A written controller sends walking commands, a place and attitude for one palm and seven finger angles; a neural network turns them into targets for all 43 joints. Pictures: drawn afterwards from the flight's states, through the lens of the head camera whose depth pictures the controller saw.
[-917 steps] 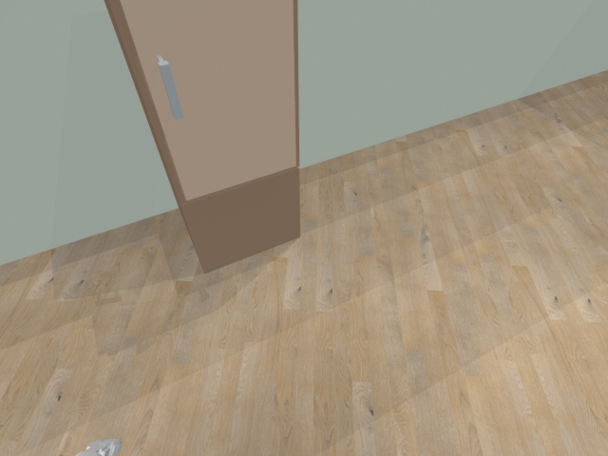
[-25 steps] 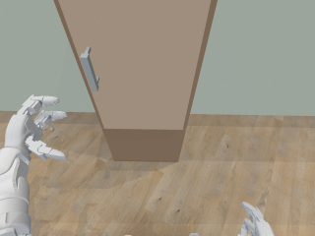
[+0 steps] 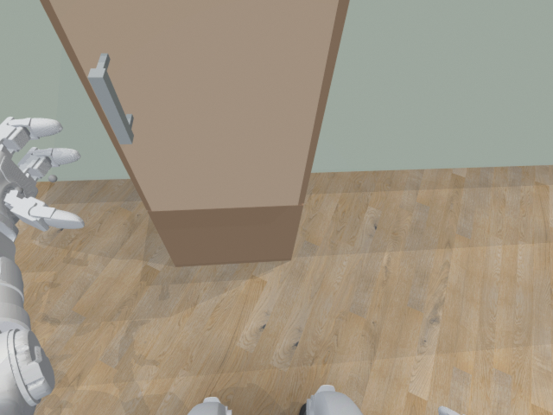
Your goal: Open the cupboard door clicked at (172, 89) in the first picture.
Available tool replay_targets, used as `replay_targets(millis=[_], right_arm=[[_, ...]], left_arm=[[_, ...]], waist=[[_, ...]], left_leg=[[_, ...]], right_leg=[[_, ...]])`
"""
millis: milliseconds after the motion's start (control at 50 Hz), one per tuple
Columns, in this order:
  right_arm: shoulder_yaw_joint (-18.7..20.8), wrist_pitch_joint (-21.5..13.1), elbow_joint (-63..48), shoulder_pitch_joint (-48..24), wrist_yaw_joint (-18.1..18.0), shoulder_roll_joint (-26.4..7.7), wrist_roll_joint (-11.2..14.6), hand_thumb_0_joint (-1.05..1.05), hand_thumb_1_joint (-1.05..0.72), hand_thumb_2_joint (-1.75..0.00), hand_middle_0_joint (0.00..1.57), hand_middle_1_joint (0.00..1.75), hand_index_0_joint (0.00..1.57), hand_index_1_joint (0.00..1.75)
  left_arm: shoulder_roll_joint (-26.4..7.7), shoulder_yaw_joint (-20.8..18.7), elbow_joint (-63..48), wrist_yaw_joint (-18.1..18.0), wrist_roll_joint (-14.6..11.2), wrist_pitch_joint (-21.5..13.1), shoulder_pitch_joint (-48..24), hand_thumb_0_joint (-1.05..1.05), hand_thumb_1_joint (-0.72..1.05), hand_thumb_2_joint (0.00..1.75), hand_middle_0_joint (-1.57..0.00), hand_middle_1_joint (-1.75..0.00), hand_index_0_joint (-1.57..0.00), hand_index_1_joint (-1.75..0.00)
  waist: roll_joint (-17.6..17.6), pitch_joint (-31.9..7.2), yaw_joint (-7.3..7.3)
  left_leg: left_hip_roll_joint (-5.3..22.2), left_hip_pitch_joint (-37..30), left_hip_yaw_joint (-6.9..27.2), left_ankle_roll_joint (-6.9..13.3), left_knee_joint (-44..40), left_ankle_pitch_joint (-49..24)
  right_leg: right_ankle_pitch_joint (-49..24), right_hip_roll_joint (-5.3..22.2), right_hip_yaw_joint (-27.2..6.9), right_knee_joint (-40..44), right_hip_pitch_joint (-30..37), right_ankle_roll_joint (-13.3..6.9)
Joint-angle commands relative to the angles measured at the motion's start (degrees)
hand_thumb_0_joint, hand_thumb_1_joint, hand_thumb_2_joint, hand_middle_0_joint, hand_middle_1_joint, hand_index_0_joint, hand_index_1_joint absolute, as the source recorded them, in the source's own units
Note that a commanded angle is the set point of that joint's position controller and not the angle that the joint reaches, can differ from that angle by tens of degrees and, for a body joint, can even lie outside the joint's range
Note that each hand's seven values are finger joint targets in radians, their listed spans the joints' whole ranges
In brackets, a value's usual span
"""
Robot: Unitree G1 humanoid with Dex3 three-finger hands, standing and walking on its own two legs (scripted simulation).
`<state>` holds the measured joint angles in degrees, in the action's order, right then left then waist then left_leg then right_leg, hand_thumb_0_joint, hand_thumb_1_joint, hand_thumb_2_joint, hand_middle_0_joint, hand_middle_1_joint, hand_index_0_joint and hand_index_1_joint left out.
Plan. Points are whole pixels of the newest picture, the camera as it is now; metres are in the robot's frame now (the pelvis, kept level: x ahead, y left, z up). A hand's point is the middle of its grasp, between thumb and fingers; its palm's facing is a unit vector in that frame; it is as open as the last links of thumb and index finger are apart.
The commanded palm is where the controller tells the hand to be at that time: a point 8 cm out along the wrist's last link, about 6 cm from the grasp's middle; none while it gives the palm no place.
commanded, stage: move the hooked fingers beside the handle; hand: left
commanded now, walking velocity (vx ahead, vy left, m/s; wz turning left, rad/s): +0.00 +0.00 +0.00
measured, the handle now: (115, 101) +0.58 +0.27 +0.08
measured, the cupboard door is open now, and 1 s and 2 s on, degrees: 0 0 0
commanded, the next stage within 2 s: slide the fingers in behind the handle in 1.60 s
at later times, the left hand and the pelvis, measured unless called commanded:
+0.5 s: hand (64, 137) +0.48 +0.31 +0.09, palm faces +0.06 -1.00 +0.00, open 14.0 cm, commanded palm +0.47 +0.36 +0.09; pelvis +0.00 +0.01 -0.01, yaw -1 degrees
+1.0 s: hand (71, 112) +0.55 +0.32 +0.08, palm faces +0.05 -1.00 +0.00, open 14.0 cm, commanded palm +0.53 +0.36 +0.08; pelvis +0.01 +0.02 -0.02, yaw -2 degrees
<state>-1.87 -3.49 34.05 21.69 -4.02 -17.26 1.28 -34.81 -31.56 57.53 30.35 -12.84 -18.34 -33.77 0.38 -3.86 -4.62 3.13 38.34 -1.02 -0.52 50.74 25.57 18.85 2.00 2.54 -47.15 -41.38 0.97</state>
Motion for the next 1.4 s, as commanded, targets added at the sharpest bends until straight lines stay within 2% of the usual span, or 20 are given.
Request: replay_targets(millis=[0,60,120,220,260,300,340,460,640,680,780,880,980,1060,1160,1200,1240,1280,1320,1380], right_arm=[[3.47,-0.54,-4.88,4.15,-0.91,-9.81,0.17,0.0,-0.9,-0.9,0.2,0.3,0.2,0.3],[3.59,0.31,-4.57,5.14,-0.86,-9.92,-0.09,0.0,-0.9,-0.9,0.2,0.3,0.2,0.3],[3.52,1.18,-4.18,5.95,-0.75,-10.09,-0.33,0.0,-0.9,-0.9,0.2,0.3,0.2,0.3],[3.15,2.76,-4.21,7.13,-0.47,-10.48,-0.41,0.0,-0.9,-0.9,0.2,0.3,0.2,0.3],[3.24,3.33,-4.06,7.99,-0.39,-10.57,-0.71,0.0,-0.9,-0.9,0.2,0.3,0.2,0.3],[3.33,3.86,-4.11,8.44,-0.11,-10.36,-0.92,0.0,-0.9,-0.9,0.2,0.3,0.2,0.3],[3.11,4.4,-3.79,8.94,0.01,-10.53,-0.97,0.0,-0.9,-0.9,0.2,0.3,0.2,0.3],[2.59,6.2,-3.99,10.26,-0.05,-11.28,-1.13,0.0,-0.9,-0.9,0.2,0.3,0.2,0.3],[1.69,7.71,-2.96,12.35,-0.28,-11.71,-1.22,0.0,-0.9,-0.9,0.2,0.3,0.2,0.3],[1.65,8.04,-2.94,13.09,-0.29,-11.97,-1.35,0.0,-0.9,-0.9,0.2,0.3,0.2,0.3],[0.67,8.66,-2.93,14.07,-0.28,-12.12,-1.55,0.0,-0.9,-0.9,0.2,0.3,0.2,0.3],[1.21,9.6,-4.03,15.74,0.81,-12.06,-2.12,0.0,-0.9,-0.9,0.2,0.3,0.2,0.3],[1.53,10.33,-4.77,15.75,1.79,-12.12,-2.01,0.0,-0.9,-0.9,0.2,0.3,0.2,0.3],[1.66,10.4,-4.4,15.98,1.97,-12.19,-2.17,0.0,-0.9,-0.9,0.2,0.3,0.2,0.3],[1.91,10.77,-3.44,16.43,2.5,-11.88,-2.23,0.0,-0.9,-0.9,0.2,0.3,0.2,0.3],[1.94,10.94,-3.58,16.2,2.63,-11.61,-2.0,0.0,-0.9,-0.9,0.2,0.3,0.2,0.3],[1.87,11.05,-3.7,16.03,2.56,-11.53,-1.95,0.0,-0.9,-0.9,0.2,0.3,0.2,0.3],[2.32,11.14,-3.75,16.26,2.66,-11.6,-2.07,0.0,-0.9,-0.9,0.2,0.3,0.2,0.3],[2.08,11.2,-4.13,15.57,2.8,-11.32,-2.01,0.0,-0.9,-0.9,0.2,0.3,0.2,0.3],[2.32,11.11,-4.37,15.12,2.85,-11.21,-2.1,0.0,-0.9,-0.9,0.2,0.3,0.2,0.3]], left_arm=[[-19.89,-1.69,-8.21,0.15,-0.18,-3.95,-24.76,0.0,-0.5,0.3,-0.3,-1.2,-0.3,-1.2],[-21.32,-1.65,-8.1,-0.1,0.81,-4.7,-28.13,0.0,-0.5,0.3,-0.3,-1.2,-0.3,-1.2],[-22.87,-2.85,-5.59,-0.43,1.33,-4.71,-28.77,0.0,-0.5,0.3,-0.3,-1.2,-0.3,-1.2],[-25.33,-2.43,-1.84,-0.83,3.22,-3.39,-32.67,0.0,-0.5,0.3,-0.3,-1.2,-0.3,-1.2],[-27.81,-3.83,-3.35,-1.07,3.67,-4.07,-35.22,0.0,-0.5,0.3,-0.3,-1.2,-0.3,-1.2],[-26.86,-3.55,-3.67,-1.25,3.73,-4.6,-34.9,0.0,-0.5,0.3,-0.3,-1.2,-0.3,-1.2],[-26.69,-3.38,-1.38,-0.97,3.14,-4.36,-35.69,0.0,-0.5,0.3,-0.3,-1.2,-0.3,-1.2],[-34.27,-5.99,2.22,-0.52,5.71,-2.68,-38.83,0.0,-0.5,0.3,-0.3,-1.2,-0.3,-1.2],[-35.08,-3.02,6.8,1.07,7.01,-1.34,-46.24,0.0,-0.5,0.3,-0.3,-1.2,-0.3,-1.2],[-37.0,-3.74,6.25,0.99,7.68,-0.9,-47.53,0.0,-0.5,0.3,-0.3,-1.2,-0.3,-1.2],[-40.07,-3.25,7.68,0.31,9.4,0.1,-52.78,0.0,-0.5,0.3,-0.3,-1.2,-0.3,-1.2],[-42.43,-6.54,5.63,0.47,10.0,0.49,-46.1,0.0,-0.5,0.3,-0.3,-1.2,-0.3,-1.2],[-42.61,-8.1,4.47,0.96,8.88,1.33,-43.99,0.0,-0.5,0.3,-0.3,-1.2,-0.3,-1.2],[-44.61,-9.4,2.48,0.23,9.29,0.61,-46.36,0.0,-0.5,0.3,-0.3,-1.2,-0.3,-1.2],[-40.61,-7.38,0.9,0.96,8.61,-0.12,-45.25,0.0,-0.5,0.3,-0.3,-1.2,-0.3,-1.2],[-36.79,-5.33,3.5,1.61,7.92,0.83,-42.07,0.0,-0.5,0.3,-0.3,-1.2,-0.3,-1.2],[-35.56,-4.63,1.99,1.89,7.18,0.76,-43.73,0.0,-0.5,0.3,-0.3,-1.2,-0.3,-1.2],[-36.15,-5.56,0.79,1.58,7.0,0.87,-41.82,0.0,-0.5,0.3,-0.3,-1.2,-0.3,-1.2],[-34.58,-4.73,1.77,0.92,7.05,1.11,-40.87,0.0,-0.5,0.3,-0.3,-1.2,-0.3,-1.2],[-34.27,-4.88,-0.08,-0.24,7.11,0.26,-41.59,0.0,-0.5,0.3,-0.3,-1.2,-0.3,-1.2]], waist=[[-5.97,-19.22,-0.59],[-8.77,-21.54,-0.95],[-7.97,-23.2,-0.94],[-7.83,-21.5,-2.5],[-10.33,-24.68,-2.14],[-11.17,-27.08,-2.21],[-9.43,-25.29,-3.08],[-10.14,-25.0,-3.46],[-13.07,-24.04,-6.95],[-13.4,-26.73,-7.19],[-15.38,-27.34,-9.01],[-19.12,-33.47,-6.27],[-14.74,-30.77,-6.29],[-17.19,-30.93,-6.77],[-20.09,-31.62,-6.84],[-17.33,-29.3,-7.25],[-20.18,-29.5,-7.02],[-18.06,-31.31,-6.55],[-16.05,-28.33,-6.6],[-18.25,-29.42,-6.11]], left_leg=[[-2.79,-3.94,1.1,1.68,-6.79,-15.64],[-2.61,-6.12,1.5,1.5,-6.08,-17.26],[-2.37,-5.85,1.86,1.39,-5.37,-19.56],[-2.17,-3.28,1.93,1.68,-4.77,-17.9],[-1.96,-5.54,2.3,1.38,-4.17,-20.91],[-1.81,-7.72,2.43,1.19,-3.49,-24.4],[-1.58,-6.48,2.42,1.38,-3.06,-24.51],[-1.75,-2.28,2.26,1.75,-2.46,-22.07],[-1.16,-2.99,3.35,1.85,-0.57,-23.31],[-0.92,-3.87,3.61,1.88,0.13,-24.71],[-0.57,-2.3,3.95,2.08,1.82,-25.48],[-0.08,-7.94,4.63,0.96,2.53,-35.77],[-0.11,-4.74,4.22,1.65,2.33,-34.07],[-0.08,-5.48,4.3,1.59,2.65,-34.18],[0.53,-11.35,5.31,0.63,3.04,-40.74],[0.52,-10.85,5.15,0.87,2.9,-40.0],[0.43,-11.95,5.3,0.6,2.68,-40.89],[0.41,-12.6,5.38,0.6,2.68,-42.44],[0.23,-9.94,4.89,1.0,2.29,-39.55],[0.05,-11.13,4.6,0.77,2.11,-39.21]], right_leg=[[-11.89,-3.28,-1.22,3.58,12.73,-1.91],[-11.8,-3.49,-0.91,2.82,10.81,-2.15],[-13.65,-3.55,-0.68,2.06,11.15,-2.11],[-12.58,-3.6,-0.67,2.0,8.9,-1.82],[-13.79,-3.76,-0.55,1.21,8.82,-2.01],[-15.46,-3.89,-0.43,0.83,8.46,-1.94],[-16.14,-4.21,-0.33,0.87,8.06,-1.97],[-15.7,-4.13,-0.76,0.75,8.7,-1.8],[-14.04,-4.43,-0.02,0.44,2.59,-1.79],[-14.04,-4.43,0.06,0.16,1.85,-1.56],[-14.24,-4.54,0.18,-0.59,0.02,-1.42],[-18.29,-4.83,1.06,-1.93,0.36,-1.75],[-19.33,-5.45,1.25,-1.47,2.16,-1.56],[-19.25,-5.68,1.25,-1.65,1.52,-1.75],[-19.29,-5.86,1.86,-1.42,-1.76,-1.83],[-18.73,-5.97,2.13,-0.83,-2.53,-1.66],[-18.85,-5.92,2.08,-1.0,-2.99,-2.03],[-20.26,-5.95,2.0,-0.82,-1.18,-1.79],[-19.87,-5.88,2.03,-0.64,-0.7,-1.77],[-19.75,-5.79,1.78,-0.63,-0.32,-1.94]])
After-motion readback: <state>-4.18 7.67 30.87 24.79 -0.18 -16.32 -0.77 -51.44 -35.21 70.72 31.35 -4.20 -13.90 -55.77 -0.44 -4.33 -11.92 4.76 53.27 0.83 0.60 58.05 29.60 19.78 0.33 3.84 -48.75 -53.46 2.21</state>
